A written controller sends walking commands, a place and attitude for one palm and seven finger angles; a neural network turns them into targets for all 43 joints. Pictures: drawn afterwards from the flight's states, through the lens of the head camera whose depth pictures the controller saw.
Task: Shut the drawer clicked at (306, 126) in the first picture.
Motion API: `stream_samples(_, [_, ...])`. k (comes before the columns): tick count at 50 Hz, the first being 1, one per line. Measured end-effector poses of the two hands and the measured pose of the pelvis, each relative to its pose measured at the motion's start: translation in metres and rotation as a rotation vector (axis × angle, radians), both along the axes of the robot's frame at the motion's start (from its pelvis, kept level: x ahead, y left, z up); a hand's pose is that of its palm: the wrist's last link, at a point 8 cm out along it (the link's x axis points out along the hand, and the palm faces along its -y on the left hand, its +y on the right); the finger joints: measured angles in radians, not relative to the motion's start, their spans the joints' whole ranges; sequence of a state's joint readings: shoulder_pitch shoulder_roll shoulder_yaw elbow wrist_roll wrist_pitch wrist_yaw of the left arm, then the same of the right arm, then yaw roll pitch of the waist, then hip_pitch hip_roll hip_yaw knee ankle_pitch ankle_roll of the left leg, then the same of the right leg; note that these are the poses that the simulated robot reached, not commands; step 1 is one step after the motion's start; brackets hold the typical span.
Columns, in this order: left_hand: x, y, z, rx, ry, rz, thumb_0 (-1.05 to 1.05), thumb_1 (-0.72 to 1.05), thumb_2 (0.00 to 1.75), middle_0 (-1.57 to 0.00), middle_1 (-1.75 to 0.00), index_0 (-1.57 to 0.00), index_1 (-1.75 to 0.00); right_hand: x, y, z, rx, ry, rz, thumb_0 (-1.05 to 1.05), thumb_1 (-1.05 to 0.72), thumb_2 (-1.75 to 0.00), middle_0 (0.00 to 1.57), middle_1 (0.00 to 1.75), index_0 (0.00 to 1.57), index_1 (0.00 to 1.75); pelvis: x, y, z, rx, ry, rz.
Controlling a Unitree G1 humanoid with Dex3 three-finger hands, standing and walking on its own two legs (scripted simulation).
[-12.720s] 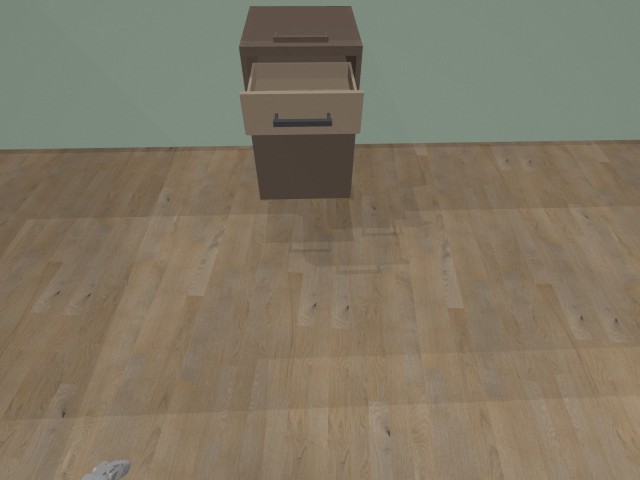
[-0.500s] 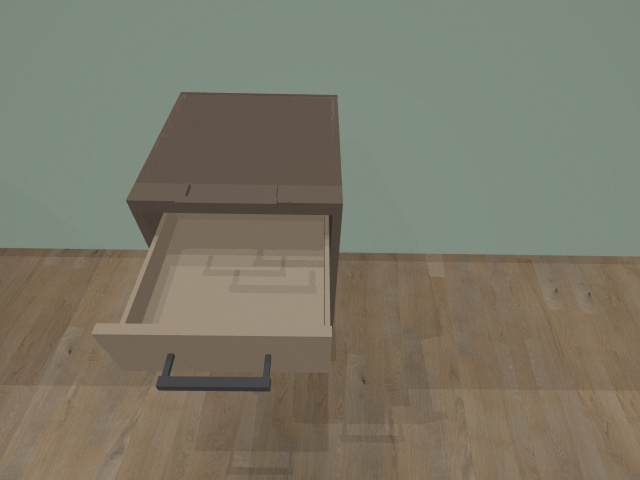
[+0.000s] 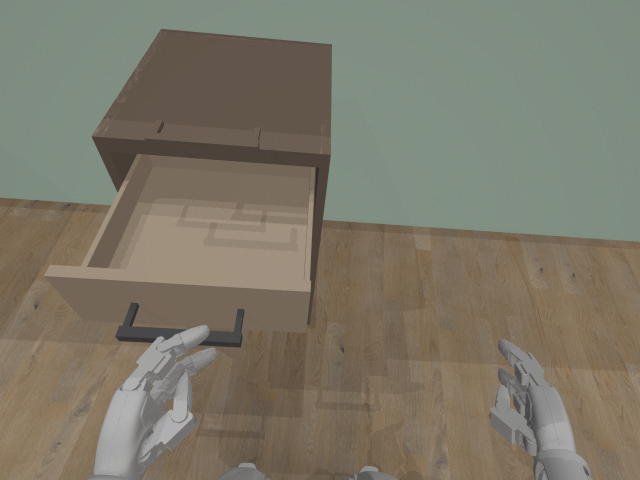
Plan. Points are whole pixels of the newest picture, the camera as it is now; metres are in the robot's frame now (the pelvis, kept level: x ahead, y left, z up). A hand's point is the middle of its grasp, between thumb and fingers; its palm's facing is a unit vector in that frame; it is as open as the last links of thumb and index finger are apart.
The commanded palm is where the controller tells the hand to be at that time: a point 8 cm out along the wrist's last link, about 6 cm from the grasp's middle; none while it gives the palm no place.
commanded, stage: raise the hand and make a fist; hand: left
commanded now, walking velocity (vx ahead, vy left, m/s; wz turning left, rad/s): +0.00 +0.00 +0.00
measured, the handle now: (183, 324) +0.35 +0.23 -0.10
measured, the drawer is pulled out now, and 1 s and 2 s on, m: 0.28 0.28 0.28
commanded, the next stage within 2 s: bring the fist close to the handle in 1.52 s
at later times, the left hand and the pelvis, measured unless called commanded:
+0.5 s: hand (171, 422) +0.19 +0.18 +0.00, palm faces +0.09 -1.00 -0.03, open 3.7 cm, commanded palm +0.14 +0.24 +0.00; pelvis -0.02 -0.02 -0.04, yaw +1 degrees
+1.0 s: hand (173, 438) +0.17 +0.17 +0.00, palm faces +0.00 -1.00 +0.01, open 3.2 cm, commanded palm +0.14 +0.23 +0.00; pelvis -0.02 +0.02 -0.04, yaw +2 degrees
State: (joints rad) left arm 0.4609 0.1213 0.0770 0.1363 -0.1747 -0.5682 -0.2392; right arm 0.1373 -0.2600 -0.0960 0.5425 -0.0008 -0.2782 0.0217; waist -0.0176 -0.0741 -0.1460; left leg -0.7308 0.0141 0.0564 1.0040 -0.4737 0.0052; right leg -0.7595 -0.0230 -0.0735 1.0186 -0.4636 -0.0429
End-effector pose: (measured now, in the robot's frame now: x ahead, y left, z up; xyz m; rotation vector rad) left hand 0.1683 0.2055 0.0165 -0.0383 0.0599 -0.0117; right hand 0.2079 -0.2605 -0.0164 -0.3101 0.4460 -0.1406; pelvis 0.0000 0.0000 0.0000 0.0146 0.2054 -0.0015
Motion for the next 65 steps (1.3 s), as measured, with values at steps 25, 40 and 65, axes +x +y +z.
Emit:
stream_samples(25, [-0.004, 0.024, -0.016, 0.065, 0.121, 0.100, 0.01, 0.90, 0.90, -0.90, -1.07, -0.90, -1.07, -0.094, 0.004, -0.116, 0.160, 0.325, -0.147, 0.02, -0.91, -0.89, 0.21, 0.30, 0.20, 0.30, -0.022, -0.023, -0.037, -0.019, 0.082, 0.028])
stream_samples(40, [-0.024, 0.015, -0.024, 0.046, -0.006, -0.011, 0.01, 0.90, 0.90, -1.20, -1.40, -1.21, -1.40, -0.034, 0.027, -0.088, 0.051, 0.119, -0.036, 0.02, -0.91, -0.90, 0.20, 0.29, 0.20, 0.30, -0.026, 0.007, -0.051, -0.052, 0.104, 0.037])
stream_samples(65, [-0.006, 0.015, -0.021, 0.028, 0.029, -0.002, 0.01, 0.91, 0.90, -1.39, -1.60, -1.40, -1.60, -0.019, 0.081, -0.097, 0.079, 0.235, 0.057, 0.02, -0.91, -0.90, 0.21, 0.30, 0.20, 0.30, -0.008, 0.034, -0.054, -0.084, 0.141, 0.042])
